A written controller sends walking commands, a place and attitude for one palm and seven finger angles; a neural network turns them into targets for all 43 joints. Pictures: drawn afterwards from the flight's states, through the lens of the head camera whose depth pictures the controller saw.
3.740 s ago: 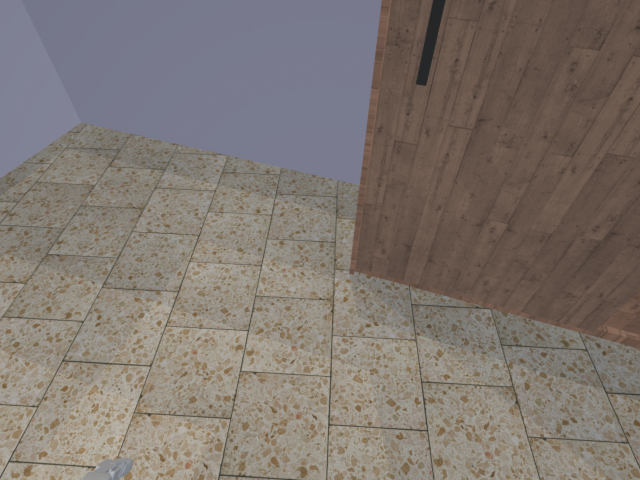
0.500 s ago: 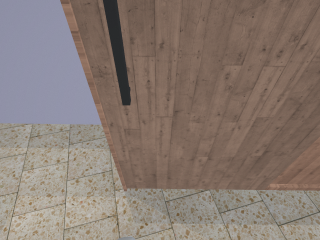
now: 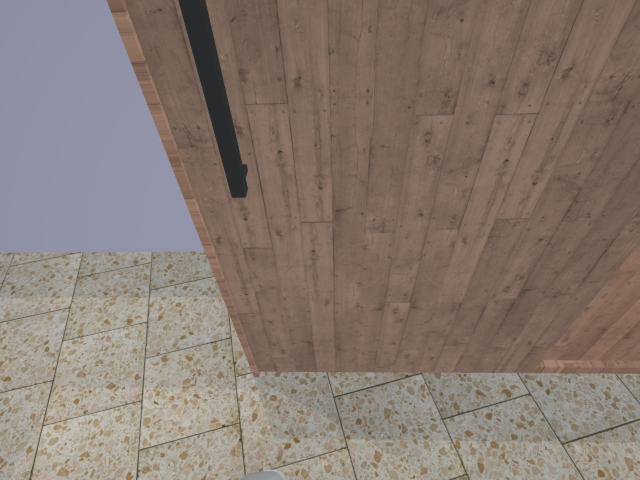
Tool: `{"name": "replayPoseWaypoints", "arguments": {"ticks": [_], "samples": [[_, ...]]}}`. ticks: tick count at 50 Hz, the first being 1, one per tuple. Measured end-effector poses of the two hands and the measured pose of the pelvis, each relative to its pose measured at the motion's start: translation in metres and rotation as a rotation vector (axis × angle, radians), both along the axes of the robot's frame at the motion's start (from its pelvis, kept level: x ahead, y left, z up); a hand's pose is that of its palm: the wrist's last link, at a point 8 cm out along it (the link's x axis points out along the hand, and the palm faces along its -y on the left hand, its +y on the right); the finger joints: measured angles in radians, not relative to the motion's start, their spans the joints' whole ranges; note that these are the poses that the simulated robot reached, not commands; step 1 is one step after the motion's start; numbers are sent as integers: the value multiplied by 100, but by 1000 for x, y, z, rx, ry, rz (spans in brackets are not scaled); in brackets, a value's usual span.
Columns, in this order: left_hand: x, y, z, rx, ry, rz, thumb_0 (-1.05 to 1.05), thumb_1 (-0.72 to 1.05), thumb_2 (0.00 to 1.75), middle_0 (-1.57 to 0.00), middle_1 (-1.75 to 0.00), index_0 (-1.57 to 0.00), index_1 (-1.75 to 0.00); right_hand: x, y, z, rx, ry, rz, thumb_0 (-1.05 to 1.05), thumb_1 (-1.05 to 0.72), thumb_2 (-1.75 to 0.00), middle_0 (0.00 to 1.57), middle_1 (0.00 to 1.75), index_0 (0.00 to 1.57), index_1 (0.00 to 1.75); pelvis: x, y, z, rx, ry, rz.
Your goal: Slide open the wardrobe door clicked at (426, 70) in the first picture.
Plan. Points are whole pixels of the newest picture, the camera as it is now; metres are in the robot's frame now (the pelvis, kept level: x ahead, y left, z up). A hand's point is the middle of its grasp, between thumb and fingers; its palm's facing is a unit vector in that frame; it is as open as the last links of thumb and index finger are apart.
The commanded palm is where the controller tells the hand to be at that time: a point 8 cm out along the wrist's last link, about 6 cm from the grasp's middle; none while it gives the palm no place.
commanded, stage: come to a stop and stand still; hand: left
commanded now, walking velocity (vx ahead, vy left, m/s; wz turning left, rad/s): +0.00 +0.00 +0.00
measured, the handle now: (222, 103) +0.54 +0.18 +0.22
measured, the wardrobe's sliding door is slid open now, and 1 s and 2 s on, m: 0.00 0.00 0.00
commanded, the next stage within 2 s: look again from close up in 0.86 s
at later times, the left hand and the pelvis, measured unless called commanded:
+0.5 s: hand out of the picture -0.06 +0.17 -0.16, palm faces +0.07 -0.98 -0.18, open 7.4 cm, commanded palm none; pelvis -0.05 +0.00 +0.01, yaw +0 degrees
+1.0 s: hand out of the picture -0.05 +0.18 -0.17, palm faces +0.04 -0.98 -0.19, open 7.4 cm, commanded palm none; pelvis -0.05 +0.01 +0.00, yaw +1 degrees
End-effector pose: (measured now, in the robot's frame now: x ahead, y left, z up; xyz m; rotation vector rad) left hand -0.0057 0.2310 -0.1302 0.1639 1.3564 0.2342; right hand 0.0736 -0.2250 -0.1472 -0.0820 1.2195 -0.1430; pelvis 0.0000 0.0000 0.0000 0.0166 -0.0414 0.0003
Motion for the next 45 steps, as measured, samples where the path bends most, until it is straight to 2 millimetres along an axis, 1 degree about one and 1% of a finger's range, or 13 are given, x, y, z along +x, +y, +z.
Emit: {"name": "replayPoseWaypoints", "arguments": {"ticks": [3, 6, 8, 11, 14, 17, 21, 25, 30, 34, 40, 42, 45], "samples": [[-6, -13, 3, -24, 2, -5, 1, 90, 90, -20, -30, -20, -30, -24, -13, 6, -18, 41, -15, 0, -92, -89, 20, 30, 20, 30, -5, -5, 6, 3, 13, -4], [-7, -22, -1, -54, -8, -16, 1, 90, 90, -20, -30, -20, -30, -50, -20, 9, -45, 90, -22, 0, -92, -90, 19, 30, 20, 30, -11, -8, 8, -6, 26, 5], [-11, -22, -5, -55, -1, -17, 2, 92, 90, -20, -30, -21, -30, -66, -21, 10, -63, 127, -18, 0, -92, -90, 19, 30, 20, 30, -16, -8, 6, -17, 33, 9], [-20, -17, -13, -71, 6, 0, 2, 93, 90, -20, -30, -21, -30, -88, -17, 10, -83, 172, -6, 0, -91, -90, 19, 30, 20, 30, -25, -7, 4, -33, 34, 23], [-29, -15, -13, -84, 12, 7, 2, 93, 90, -20, -30, -21, -30, -106, -7, 16, -78, 200, 9, 0, -91, -90, 19, 30, 20, 30, -33, -6, 8, -19, 18, 9], [-38, -15, -12, -91, 22, 4, 2, 92, 90, -20, -30, -20, -30, -119, 3, 17, -58, 206, 10, 0, -91, -90, 19, 30, 20, 30, -40, -5, 11, -17, 5, 5], [-50, -15, -8, -89, 31, 0, 1, 91, 90, -20, -30, -20, -30, -131, 15, 13, -21, 204, 11, 0, -91, -90, 19, 30, 20, 30, -48, -3, 12, -12, -2, 4], [-63, -15, -5, -81, 46, 4, 1, 91, 90, -20, -30, -20, -30, -141, 22, 9, 4, 211, 11, 1, -91, -89, 20, 30, 20, 30, -54, -1, 13, -8, 2, 4], [-79, -18, -3, -78, 77, 11, 1, 91, 90, -20, -30, -20, -30, -153, 24, 7, 18, 223, 0, 1, -91, -89, 20, 30, 20, 30, -59, -2, 12, -5, 12, 1], [-87, -23, -4, -86, 97, 16, 1, 90, 90, -20, -30, -20, -30, -161, 22, 8, 15, 240, -8, 0, -91, -89, 20, 30, 20, 30, -59, -3, 12, -5, 19, -1], [-89, -30, -8, -100, 102, 9, 1, 90, 90, -20, -30, -20, -30, -169, 18, 9, 2, 261, -14, 0, -91, -90, 20, 30, 20, 30, -58, -3, 10, -11, 24, -2], [-87, -29, -10, -98, 90, -6, 1, 90, 90, -20, -30, -20, -30, -167, 16, 7, -2, 250, -11, 0, -91, -90, 19, 30, 20, 30, -59, -1, 7, -20, 27, 1], [-79, -22, -13, -94, 69, -20, 1, 90, 90, -20, -30, -20, -30, -160, 17, 3, -8, 205, -14, 0, -91, -90, 19, 30, 20, 30, -56, 5, 3, -21, 25, 9]]}}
